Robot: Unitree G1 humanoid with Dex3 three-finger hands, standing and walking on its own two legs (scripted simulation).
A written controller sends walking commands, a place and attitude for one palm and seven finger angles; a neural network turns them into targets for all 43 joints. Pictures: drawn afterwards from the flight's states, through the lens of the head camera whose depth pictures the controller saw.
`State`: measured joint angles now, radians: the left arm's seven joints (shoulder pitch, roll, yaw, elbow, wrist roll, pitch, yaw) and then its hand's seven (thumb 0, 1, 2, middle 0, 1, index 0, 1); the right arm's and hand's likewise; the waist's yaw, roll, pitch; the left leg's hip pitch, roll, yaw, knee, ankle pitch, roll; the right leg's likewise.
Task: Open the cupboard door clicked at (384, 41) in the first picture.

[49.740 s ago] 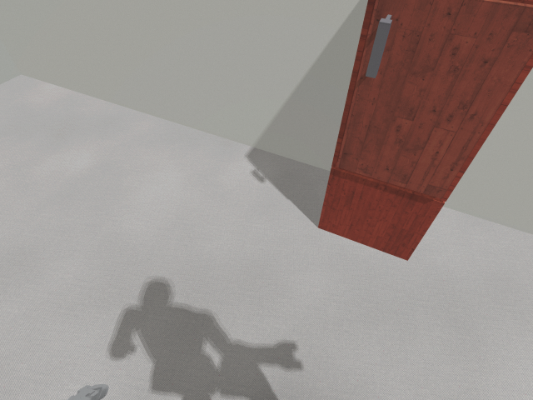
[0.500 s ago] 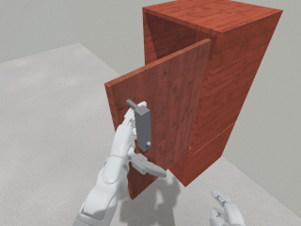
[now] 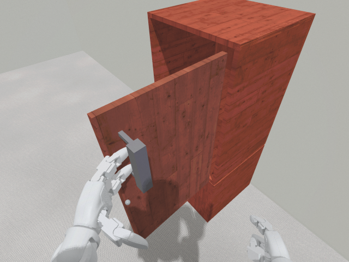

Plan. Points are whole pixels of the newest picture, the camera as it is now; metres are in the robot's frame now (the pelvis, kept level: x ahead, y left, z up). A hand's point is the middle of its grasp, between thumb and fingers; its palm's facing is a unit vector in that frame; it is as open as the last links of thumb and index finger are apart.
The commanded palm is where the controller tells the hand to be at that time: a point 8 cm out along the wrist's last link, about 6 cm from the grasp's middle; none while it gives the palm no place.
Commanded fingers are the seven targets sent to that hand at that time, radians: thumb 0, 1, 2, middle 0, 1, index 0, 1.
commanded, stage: slide the hand sideways off the handle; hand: left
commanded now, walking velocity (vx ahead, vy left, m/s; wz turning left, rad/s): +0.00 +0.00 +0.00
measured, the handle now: (134, 161) +0.29 +0.12 +0.13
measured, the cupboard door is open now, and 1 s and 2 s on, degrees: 93 93 93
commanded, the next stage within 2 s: draw the hand back to the body in 0.32 s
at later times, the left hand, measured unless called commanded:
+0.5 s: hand (96, 222) +0.16 +0.16 +0.12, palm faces -0.01 -1.00 -0.03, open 16.3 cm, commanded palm +0.13 +0.21 +0.13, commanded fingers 0.00 -0.50 0.30 -0.15 -0.30 -0.15 -0.30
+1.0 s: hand (52, 219) +0.15 +0.22 +0.13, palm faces +0.14 -0.97 -0.18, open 15.9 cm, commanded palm +0.11 +0.27 +0.15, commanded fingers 0.00 -0.15 0.45 -0.16 -0.30 -0.16 -0.30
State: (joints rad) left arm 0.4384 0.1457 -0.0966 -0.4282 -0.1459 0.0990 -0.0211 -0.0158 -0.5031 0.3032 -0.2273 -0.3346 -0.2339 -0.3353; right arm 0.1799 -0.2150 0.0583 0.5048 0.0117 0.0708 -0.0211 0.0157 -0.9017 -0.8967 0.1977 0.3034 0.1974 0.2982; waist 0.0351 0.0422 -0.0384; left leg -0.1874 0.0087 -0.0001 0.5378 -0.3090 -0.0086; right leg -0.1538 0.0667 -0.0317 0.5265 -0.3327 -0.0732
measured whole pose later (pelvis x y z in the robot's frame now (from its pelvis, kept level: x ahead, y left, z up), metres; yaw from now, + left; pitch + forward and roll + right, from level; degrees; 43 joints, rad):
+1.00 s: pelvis -0.03 +0.04 +0.00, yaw +2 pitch -4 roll -1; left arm 0.49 0.28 0.13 -0.50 -0.18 0.05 -0.09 -0.02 -0.42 0.34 -0.16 -0.30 -0.16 -0.30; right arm 0.20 -0.23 0.08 0.58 0.02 -0.19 -0.08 0.02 -0.90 -0.90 0.20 0.30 0.20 0.30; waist 0.07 0.05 -0.02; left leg -0.23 -0.03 -0.02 0.60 -0.30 0.04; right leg -0.16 0.03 -0.06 0.54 -0.31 -0.03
